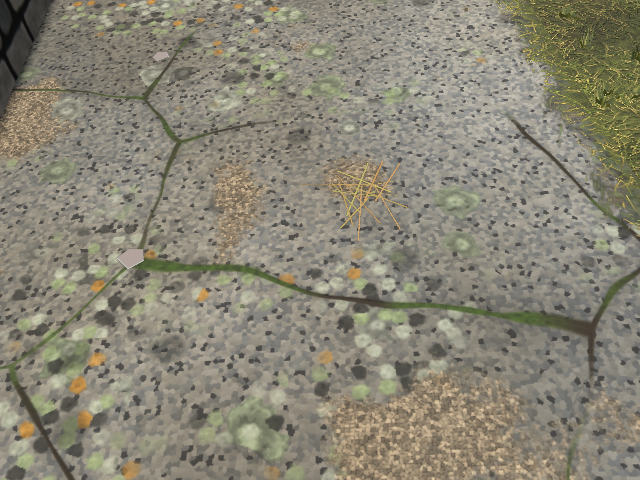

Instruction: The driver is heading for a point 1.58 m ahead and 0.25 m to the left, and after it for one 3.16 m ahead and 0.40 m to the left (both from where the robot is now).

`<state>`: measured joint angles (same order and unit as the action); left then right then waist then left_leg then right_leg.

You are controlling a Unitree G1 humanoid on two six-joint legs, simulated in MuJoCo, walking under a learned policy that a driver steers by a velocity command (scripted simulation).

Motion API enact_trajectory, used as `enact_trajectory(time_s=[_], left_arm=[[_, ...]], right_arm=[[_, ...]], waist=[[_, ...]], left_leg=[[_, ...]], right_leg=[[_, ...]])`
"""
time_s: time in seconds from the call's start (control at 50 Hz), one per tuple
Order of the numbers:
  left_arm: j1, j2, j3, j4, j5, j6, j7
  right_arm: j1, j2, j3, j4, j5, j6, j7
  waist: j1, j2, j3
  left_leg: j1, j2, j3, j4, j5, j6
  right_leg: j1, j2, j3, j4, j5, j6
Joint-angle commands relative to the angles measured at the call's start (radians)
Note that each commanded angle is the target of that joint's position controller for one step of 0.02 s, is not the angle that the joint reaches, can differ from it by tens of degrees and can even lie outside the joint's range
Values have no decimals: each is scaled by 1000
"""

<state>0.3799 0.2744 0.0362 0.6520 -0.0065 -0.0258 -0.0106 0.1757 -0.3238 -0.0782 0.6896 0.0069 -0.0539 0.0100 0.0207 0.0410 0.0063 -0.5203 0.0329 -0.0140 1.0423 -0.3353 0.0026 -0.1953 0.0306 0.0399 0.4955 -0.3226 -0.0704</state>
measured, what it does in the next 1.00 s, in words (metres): walks ahead: left foot, then right foot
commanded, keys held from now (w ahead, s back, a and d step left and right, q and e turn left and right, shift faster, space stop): w+e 0.08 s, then e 0.06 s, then no key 0.06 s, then q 0.80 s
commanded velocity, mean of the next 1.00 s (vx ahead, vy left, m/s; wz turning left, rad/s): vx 0.12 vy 0.00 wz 0.13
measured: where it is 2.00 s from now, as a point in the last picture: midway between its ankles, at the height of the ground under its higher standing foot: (281, 411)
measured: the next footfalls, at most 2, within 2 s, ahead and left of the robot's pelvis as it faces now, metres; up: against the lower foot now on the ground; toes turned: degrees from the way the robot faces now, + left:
left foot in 0.30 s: +0.32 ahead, +0.10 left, +0.00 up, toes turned -9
right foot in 0.70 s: +0.30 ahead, -0.13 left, +0.00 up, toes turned +8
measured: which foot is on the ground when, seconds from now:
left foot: up 0.00-0.28, down 0.30-0.72, up 0.74-1.00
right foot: down 0.00-0.32, up 0.34-0.68, down 0.70-1.00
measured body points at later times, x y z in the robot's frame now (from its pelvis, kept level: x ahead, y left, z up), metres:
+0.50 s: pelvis +0.18 +0.02 -0.01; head +0.23 +0.02 +0.44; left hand +0.33 +0.29 -0.11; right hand +0.31 -0.26 -0.11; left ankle +0.28 +0.11 -0.74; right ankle +0.11 -0.11 -0.68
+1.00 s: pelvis +0.23 -0.03 +0.00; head +0.27 -0.04 +0.45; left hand +0.32 +0.26 -0.08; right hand +0.42 -0.29 -0.11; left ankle +0.19 +0.11 -0.67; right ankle +0.26 -0.13 -0.74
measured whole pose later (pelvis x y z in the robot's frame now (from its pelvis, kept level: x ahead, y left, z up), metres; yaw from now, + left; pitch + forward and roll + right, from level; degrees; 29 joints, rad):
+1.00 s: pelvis +0.23 -0.03 +0.00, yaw +13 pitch +0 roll +1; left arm 0.18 0.25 0.04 0.63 0.02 0.00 0.04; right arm 0.18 -0.33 -0.09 0.70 0.03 0.07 -0.01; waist 0.01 0.03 0.07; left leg -0.47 0.01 -0.05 1.00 -0.40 -0.13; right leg -0.23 -0.03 -0.08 0.44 -0.22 -0.03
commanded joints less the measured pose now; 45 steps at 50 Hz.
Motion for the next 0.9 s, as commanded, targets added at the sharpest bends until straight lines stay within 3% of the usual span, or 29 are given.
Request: enact_trajectory(time_s=[0.02,0.06,0.12,0.2,0.26,0.3,0.32,0.34,0.36,0.38,0.4,0.42,0.44,0.48,0.52,0.56,0.64,0.68,0.7,0.72,0.74,0.76,0.78,0.8,0.82,0.9], left_arm=[[-20,178,47,-73,7,-31,24],[14,179,49,-54,-1,-31,34],[37,197,58,-24,-7,-19,45],[72,204,67,12,-19,10,54],[33,178,58,20,-8,8,57],[4,153,48,17,-6,0,52],[43,109,31,0,21,-2,49],[200,48,11,29,24,0,42],[211,142,28,47,13,5,37],[84,190,43,27,-1,13,38],[-2,194,45,6,5,19,44],[-52,193,49,-12,13,26,51],[-62,178,48,-25,15,32,55],[-46,124,35,-22,12,34,63],[-62,105,30,-27,17,34,71],[-87,108,31,-35,15,35,70],[-134,109,34,-59,11,23,53],[-110,104,39,-55,9,7,41],[-99,119,46,-56,11,1,40],[-78,181,61,-67,24,1,47],[-120,261,81,-71,56,11,44],[-165,210,67,-98,75,5,41],[-217,154,49,-113,64,0,43],[-255,133,44,-118,44,-4,43],[-269,124,41,-115,27,-6,46],[-209,125,43,-93,30,9,57]], right_arm=[[-122,-90,-24,-84,-15,-46,6],[-155,-64,-14,-81,-13,-47,8],[-229,-35,0,-92,-10,-47,13],[-273,-31,7,-100,-4,-47,33],[-193,-64,-5,-66,-9,-56,42],[-54,-103,-21,-21,-28,-69,32],[48,-159,-26,-13,-45,-73,26],[85,-174,-22,13,-46,-59,27],[86,-112,-8,19,-7,-48,36],[3,-90,-1,1,16,-38,36],[-43,-79,4,-8,16,-25,33],[-71,-91,3,-15,13,-14,28],[-75,-116,-5,-14,4,-6,21],[-85,-117,-11,-13,-4,8,12],[-74,-134,-20,-13,-3,20,2],[-79,-151,-31,-19,8,34,-9],[-83,-150,-35,-23,16,64,-24],[-100,-142,-31,-30,22,79,-31],[-83,-123,-25,-28,25,84,-33],[-47,-76,-9,-29,17,84,-32],[-52,-53,-7,-61,21,76,-33],[-2,-132,-32,-40,8,69,-36],[34,-164,-49,-14,18,73,-34],[67,-153,-52,13,19,86,-39],[75,-139,-51,20,14,97,-43],[-8,-86,-31,-36,26,105,-33]], waist=[[6,-146,60],[19,-131,52],[39,-160,70],[58,-172,35],[23,-189,2],[-53,-175,-91],[-66,-56,-245],[0,200,-387],[-11,147,-397],[-28,84,-239],[-34,30,-156],[-28,12,-91],[-12,30,-67],[7,74,-57],[1,91,-86],[-8,92,-109],[-18,96,-89],[8,97,-83],[16,85,-82],[8,-28,-100],[-24,-313,-34],[-28,-278,-41],[-51,-208,-31],[-65,-161,-20],[-61,-152,-16],[-4,-178,-25]], left_leg=[[-254,19,-40,-83,193,-26],[-224,-1,-34,-207,266,-48],[-146,-42,-24,-382,328,-67],[-15,-71,-5,-485,368,-53],[77,-61,-7,-539,366,-3],[292,-67,32,-637,506,56],[593,103,-152,-543,829,141],[851,347,-497,-540,1013,340],[788,339,-610,-633,778,361],[669,282,-509,-663,586,316],[565,234,-444,-693,483,279],[462,209,-411,-720,431,263],[378,178,-384,-750,391,248],[299,134,-329,-768,387,231],[283,130,-328,-763,407,244],[257,126,-342,-768,318,238],[212,106,-394,-748,174,205],[188,78,-410,-699,155,166],[158,46,-406,-658,110,127],[90,-14,-343,-517,-47,67],[-62,-171,-129,-308,-217,12],[-49,-111,-138,-62,-272,-23],[-45,-97,-141,41,-222,-37],[-50,-87,-127,95,-167,-59],[-81,-76,-122,144,-115,-78],[-113,-47,-58,93,-48,-132]], right_leg=[[149,-226,349,-328,29,-156],[153,-201,289,-317,131,-143],[113,-167,235,-266,336,-118],[94,-176,236,-176,507,-89],[152,-200,241,-102,609,-64],[165,-130,186,84,790,-19],[12,-72,178,309,530,22],[-232,69,122,650,-272,106],[-266,46,160,736,-337,127],[-331,4,128,768,-278,141],[-354,-16,93,747,-234,145],[-355,-30,80,710,-198,147],[-306,-41,78,647,-168,145],[-230,-31,49,487,-186,144],[-187,-16,37,387,-181,149],[-142,-10,43,311,-84,147],[-90,7,42,179,4,136],[-9,16,24,17,101,116],[54,-11,33,-68,142,96],[126,-181,176,-155,117,36],[58,-361,426,-249,137,-102],[5,-422,469,-248,199,-176],[-12,-379,380,-228,243,-162],[-2,-318,280,-207,265,-125],[30,-293,227,-189,302,-111],[125,-272,103,-172,468,-144]])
